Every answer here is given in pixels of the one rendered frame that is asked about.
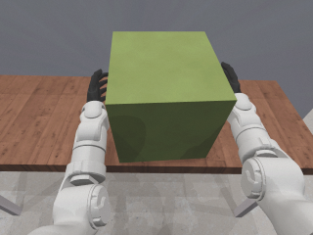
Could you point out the table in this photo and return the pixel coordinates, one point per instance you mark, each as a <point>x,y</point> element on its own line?
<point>39,116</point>

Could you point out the right robot hand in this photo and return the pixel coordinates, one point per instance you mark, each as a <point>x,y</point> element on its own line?
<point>232,77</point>

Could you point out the robot left forearm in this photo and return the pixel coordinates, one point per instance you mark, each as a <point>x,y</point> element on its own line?
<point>87,165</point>

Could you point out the carton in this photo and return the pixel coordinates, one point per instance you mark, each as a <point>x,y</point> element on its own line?
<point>167,95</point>

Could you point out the robot right upper arm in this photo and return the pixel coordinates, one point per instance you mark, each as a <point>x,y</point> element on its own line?
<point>277,186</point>

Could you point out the robot right forearm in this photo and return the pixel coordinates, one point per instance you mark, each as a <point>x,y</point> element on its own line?
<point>250,134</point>

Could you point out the robot left upper arm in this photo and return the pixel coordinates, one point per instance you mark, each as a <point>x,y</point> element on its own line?
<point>79,210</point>

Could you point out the left robot hand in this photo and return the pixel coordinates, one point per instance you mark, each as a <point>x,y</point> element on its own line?
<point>94,92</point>

